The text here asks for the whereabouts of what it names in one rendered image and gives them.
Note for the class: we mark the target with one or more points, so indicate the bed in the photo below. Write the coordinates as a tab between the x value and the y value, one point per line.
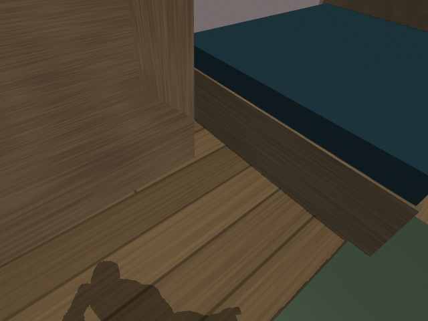
329	102

